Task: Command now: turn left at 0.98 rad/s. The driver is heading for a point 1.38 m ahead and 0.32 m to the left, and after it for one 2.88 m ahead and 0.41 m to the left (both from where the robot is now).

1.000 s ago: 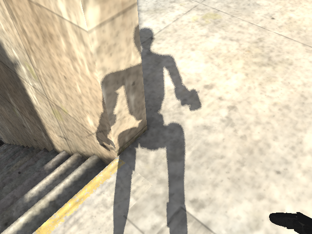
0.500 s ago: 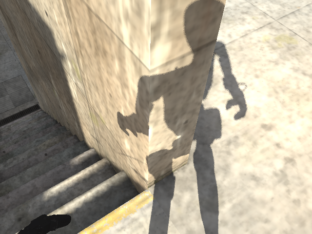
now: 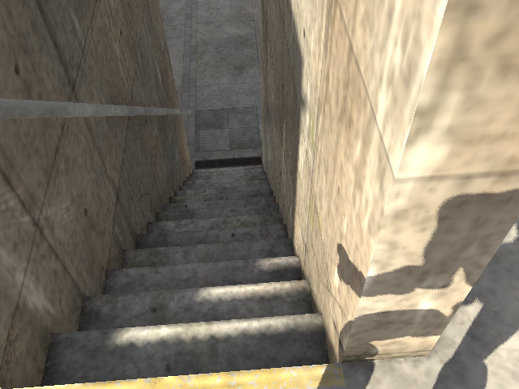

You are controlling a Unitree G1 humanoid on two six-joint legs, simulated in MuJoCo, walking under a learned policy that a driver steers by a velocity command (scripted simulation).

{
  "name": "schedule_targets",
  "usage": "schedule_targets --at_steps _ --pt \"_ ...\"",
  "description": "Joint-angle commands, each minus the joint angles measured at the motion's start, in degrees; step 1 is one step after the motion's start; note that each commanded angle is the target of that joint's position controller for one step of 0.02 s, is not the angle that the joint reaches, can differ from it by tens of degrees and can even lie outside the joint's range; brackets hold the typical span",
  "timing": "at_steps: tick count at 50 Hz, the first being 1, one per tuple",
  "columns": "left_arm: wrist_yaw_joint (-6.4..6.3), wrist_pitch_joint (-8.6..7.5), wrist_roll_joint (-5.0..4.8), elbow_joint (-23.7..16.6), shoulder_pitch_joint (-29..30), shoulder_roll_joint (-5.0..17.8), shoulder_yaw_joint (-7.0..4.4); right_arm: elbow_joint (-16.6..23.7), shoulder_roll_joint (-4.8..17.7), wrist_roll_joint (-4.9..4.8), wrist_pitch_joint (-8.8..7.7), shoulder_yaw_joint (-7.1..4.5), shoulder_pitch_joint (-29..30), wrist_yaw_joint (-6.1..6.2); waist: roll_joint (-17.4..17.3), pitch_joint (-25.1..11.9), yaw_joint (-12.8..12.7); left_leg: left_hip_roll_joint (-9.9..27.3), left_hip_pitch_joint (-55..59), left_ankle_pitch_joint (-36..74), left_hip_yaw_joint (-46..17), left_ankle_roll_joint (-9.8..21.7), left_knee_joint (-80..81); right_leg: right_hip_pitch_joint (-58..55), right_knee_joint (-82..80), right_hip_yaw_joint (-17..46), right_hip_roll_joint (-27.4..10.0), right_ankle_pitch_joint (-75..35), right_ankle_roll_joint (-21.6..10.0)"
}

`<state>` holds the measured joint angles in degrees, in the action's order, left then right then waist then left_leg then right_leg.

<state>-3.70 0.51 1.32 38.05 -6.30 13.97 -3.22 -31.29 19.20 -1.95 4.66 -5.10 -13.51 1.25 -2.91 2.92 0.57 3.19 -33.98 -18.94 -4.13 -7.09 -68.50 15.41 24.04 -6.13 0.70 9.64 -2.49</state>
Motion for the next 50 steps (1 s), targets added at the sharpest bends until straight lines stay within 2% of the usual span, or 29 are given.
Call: schedule_targets --at_steps 1,3,5,11,13,15,16,17,18,19,21,23,27,29,31,33,35,36,37,38,39,41,42,43,45,47,48,49,50 --pt "0.44 -0.71 0.10 -1.7 -1.9 11.3 -3.39 6.4 3.5 0.40 -0.26 -0.74 4.6 0.29 9.7 -6.8 -3.1 2.7 -7.7 -0.1 1.3 -0.6 4.0 -13.4 -8.6 11.6 -17.5 -7.0 -11.1" --pt "0.80 -1.36 -1.16 -0.5 -5.1 13.9 -4.51 6.4 3.8 0.47 -0.62 -0.76 4.3 -0.35 11.0 -9.3 -4.0 3.7 -8.0 -0.7 2.6 0.6 5.5 -15.9 -12.7 13.9 -20.4 11.1 -10.5" --pt "1.38 -1.53 -0.56 -0.4 -4.8 14.1 -4.27 6.0 4.2 0.77 -0.79 -0.36 5.8 -1.79 11.0 -8.1 -4.1 3.7 -6.9 -2.5 4.0 3.1 10.2 -14.3 -15.7 14.2 -21.9 22.1 -9.0" --pt "3.71 -3.60 -2.37 0.9 -3.5 15.6 -4.74 3.7 2.6 1.29 -0.89 -0.07 5.4 -3.52 9.8 -4.8 -1.9 1.3 5.7 -2.8 9.9 9.2 24.9 -7.9 -15.7 4.2 -21.8 21.9 -4.2" --pt "3.79 -3.31 -1.73 0.2 0.5 15.4 -4.23 2.7 3.0 0.61 -1.90 -0.22 1.5 -3.69 11.2 -3.8 1.1 1.3 12.1 -2.8 11.8 11.2 29.6 -5.5 -13.5 0.8 -21.5 21.8 -2.9" --pt "3.43 -2.25 -0.07 0.1 2.6 12.1 -3.18 -4.4 5.1 0.05 -3.34 -1.54 -12.2 -2.46 3.2 -4.0 7.2 -5.5 27.4 0.2 18.1 12.8 40.2 1.7 4.7 -8.7 -13.9 15.4 1.6" --pt "3.38 -2.64 0.85 -2.1 3.6 9.6 -1.94 -6.3 9.4 -0.71 -3.57 -3.72 -21.1 -2.41 -5.4 -4.0 10.8 -1.0 42.1 -0.7 3.0 17.0 39.8 20.2 31.9 -9.9 -10.5 16.7 3.4" --pt "3.40 -4.73 0.78 -7.5 6.2 2.7 0.07 -3.8 16.9 0.36 -5.05 -3.77 -17.8 -2.86 -19.6 -0.3 5.0 8.4 44.6 0.3 -27.8 24.9 44.1 45.8 52.2 -2.2 -2.4 27.5 5.3" --pt "3.85 -7.32 -2.59 -10.0 8.4 7.0 0.02 -0.3 14.8 0.21 -7.05 -3.40 -13.9 -4.00 -9.5 -6.8 6.3 16.6 49.5 -9.9 -42.9 30.9 54.6 52.4 55.8 9.9 -1.7 21.3 4.7" --pt "5.11 -8.76 -3.99 -9.7 8.6 10.3 -0.35 -0.4 11.8 0.20 -7.37 -2.15 -12.5 -3.85 -3.9 -5.9 4.6 18.5 49.5 -10.8 -39.9 30.3 54.5 54.0 55.0 10.5 -3.7 16.7 4.0" --pt "6.02 -9.14 -1.96 -6.2 3.4 9.9 -0.11 -0.6 6.3 0.22 -7.22 0.69 -9.4 -2.15 0.6 -3.6 1.4 13.8 40.6 -10.7 -27.1 25.8 50.1 47.8 48.6 10.1 -8.0 8.4 4.3" --pt "6.79 -8.17 -0.64 -6.1 4.1 10.6 -0.23 -0.3 6.3 2.27 -7.39 1.62 -6.9 -1.31 -2.1 -0.2 0.7 9.9 30.8 -5.5 -20.5 23.3 52.5 41.6 42.2 9.3 -8.2 -1.6 5.0" --pt "7.89 -8.07 -0.20 -9.5 16.0 6.7 1.36 -7.0 4.6 1.04 -7.18 2.75 -15.3 0.39 0.1 2.3 5.6 5.4 24.7 8.2 -11.0 20.8 54.3 32.8 22.1 4.2 -3.7 -16.7 3.2" --pt "8.75 -9.39 -1.12 -10.8 19.0 3.7 1.35 -10.3 5.5 2.00 -7.42 2.55 -16.3 0.39 -4.5 1.8 5.9 4.7 19.0 11.1 -8.0 20.1 58.9 19.8 18.5 1.5 -0.5 -20.4 2.7" --pt "9.25 -9.40 -2.26 -7.9 11.9 6.7 -0.90 -11.2 5.5 3.46 -8.24 2.23 -15.6 0.43 -6.7 -1.8 1.9 7.7 20.8 21.2 -6.9 20.0 57.0 11.4 27.0 2.5 0.9 -22.8 1.6" --pt "8.95 -9.18 -2.16 -4.8 2.0 8.8 -2.90 -9.3 6.5 2.86 -7.89 2.10 -9.6 0.65 -6.7 -3.9 -4.0 5.4 25.0 51.2 -1.9 17.9 48.2 5.1 27.1 0.0 3.4 -12.3 -0.5" --pt "7.56 -7.98 -2.49 0.2 -20.2 12.9 -5.93 -8.0 7.4 3.83 -7.78 1.63 -1.8 0.86 -12.5 -9.8 -17.3 5.4 12.6 75.0 -2.3 16.0 24.0 -22.4 32.0 -0.2 4.6 -5.2 -1.7" --pt "5.82 -6.84 -2.84 3.4 -32.1 13.9 -6.57 -7.3 7.6 3.67 -8.86 1.55 3.9 1.27 -4.8 -9.5 -25.0 0.6 6.2 62.4 -0.8 14.3 3.2 -30.5 16.1 -0.7 3.2 -2.4 -3.2" --pt "5.77 -6.65 -2.20 5.1 -34.9 11.2 -4.33 -7.3 -2.5 3.64 -10.12 3.66 0.1 0.98 19.5 -9.5 -20.5 -9.0 -12.6 -5.1 -3.8 12.4 -33.5 -41.7 19.3 13.7 -8.6 -13.6 -9.0" --pt "6.30 -7.13 -0.25 2.6 -27.2 4.7 -0.85 -7.3 -9.5 1.48 -12.14 6.47 -9.4 0.44 23.0 -11.2 -8.8 -11.5 -20.1 -19.6 -17.7 16.0 -38.6 -36.4 16.4 33.0 -13.1 -28.7 -10.8" --pt "6.62 -6.79 -0.19 1.3 -22.7 4.5 -1.43 -7.5 -4.8 -2.36 -11.87 5.13 -12.4 -0.23 14.3 -12.8 -3.7 -8.9 -18.1 -12.5 -14.3 15.1 -33.0 -31.2 1.8 42.5 -19.5 -20.9 -16.1" --pt "7.14 -8.95 -3.43 2.5 -13.0 6.0 -2.09 -7.6 0.0 -0.43 -8.98 3.89 -6.0 0.69 -0.1 0.8 1.6 -1.0 -17.8 -4.3 -7.5 12.1 -26.6 -11.9 -8.7 47.2 -22.9 2.2 -19.8" --pt "6.89 -9.50 -2.87 2.1 -9.6 3.6 -1.29 -9.6 2.4 -0.32 -7.21 2.76 -6.0 0.86 -4.1 5.4 3.9 0.7 -12.8 -4.3 -9.5 10.9 -21.5 -0.8 -9.7 43.6 -20.6 0.7 -19.2" --pt "6.44 -9.37 -2.26 0.8 -5.0 5.9 -1.58 -8.8 3.3 -0.29 -6.11 2.99 -5.2 1.56 -0.9 9.1 5.5 2.3 -9.5 -6.4 -7.8 9.6 -17.2 8.2 -11.3 37.9 -18.5 -3.5 -18.5" --pt "4.63 -8.29 -3.79 2.2 -4.7 6.9 -1.55 -6.5 2.8 -0.12 -7.74 3.73 -1.3 1.68 3.3 11.3 6.8 6.4 -10.2 -1.0 -6.6 6.8 -3.1 11.4 -13.1 28.2 -13.6 -7.7 -16.1" --pt "3.18 -6.99 -2.37 3.0 -9.2 7.9 -2.37 -8.3 0.7 3.88 -9.59 4.55 1.4 0.68 2.7 4.3 3.4 7.1 -4.0 19.6 -2.7 6.9 9.5 7.9 -7.0 18.6 -7.2 -18.2 -12.9" --pt "2.68 -6.07 -0.80 2.6 -12.0 9.8 -3.17 -11.6 0.4 3.72 -10.63 4.33 -2.0 -1.06 1.7 -0.6 2.6 5.0 1.9 28.5 0.8 7.2 7.2 6.6 -3.0 17.1 -6.1 -19.0 -12.4" --pt "0.86 -5.89 -2.64 5.3 -21.1 7.7 -3.34 -10.3 1.2 2.09 -11.71 4.06 4.6 -2.03 2.5 -0.9 -1.9 5.8 -11.2 33.0 -3.3 7.3 8.4 -7.9 -0.2 21.0 -7.6 -16.8 -11.7" --pt "-0.45 -5.61 -2.39 5.5 -25.0 6.2 -2.26 -6.2 2.1 1.31 -12.89 4.23 14.7 -2.66 3.8 2.7 -5.2 6.3 -26.4 33.8 -3.6 8.7 17.2 -17.4 1.3 22.6 -8.0 -9.2 -11.6"
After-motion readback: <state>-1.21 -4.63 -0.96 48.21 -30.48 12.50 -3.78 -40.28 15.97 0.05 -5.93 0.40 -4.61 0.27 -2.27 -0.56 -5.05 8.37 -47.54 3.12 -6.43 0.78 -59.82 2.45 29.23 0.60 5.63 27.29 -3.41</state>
